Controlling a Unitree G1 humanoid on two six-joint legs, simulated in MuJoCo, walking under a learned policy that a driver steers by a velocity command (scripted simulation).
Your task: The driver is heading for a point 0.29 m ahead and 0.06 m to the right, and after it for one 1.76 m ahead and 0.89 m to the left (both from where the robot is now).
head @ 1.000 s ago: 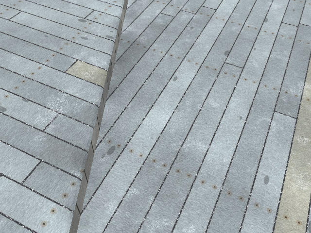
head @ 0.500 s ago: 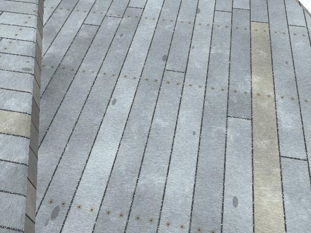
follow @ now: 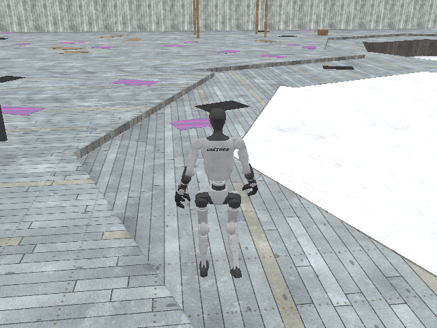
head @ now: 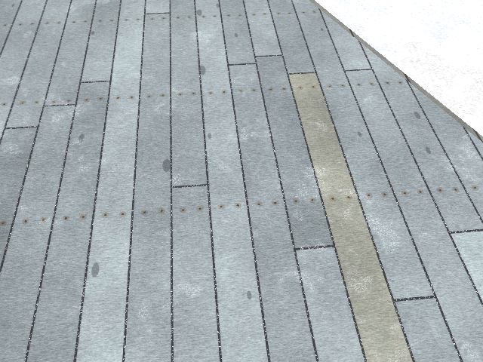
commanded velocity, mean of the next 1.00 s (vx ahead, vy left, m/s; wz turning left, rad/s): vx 0.18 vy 0.00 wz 0.18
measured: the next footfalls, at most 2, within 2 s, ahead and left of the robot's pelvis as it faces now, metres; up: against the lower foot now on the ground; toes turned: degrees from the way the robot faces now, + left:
right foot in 0.34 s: +0.32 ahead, -0.17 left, +0.00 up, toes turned -6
left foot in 0.74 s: +0.26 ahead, +0.09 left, +0.00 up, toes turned +12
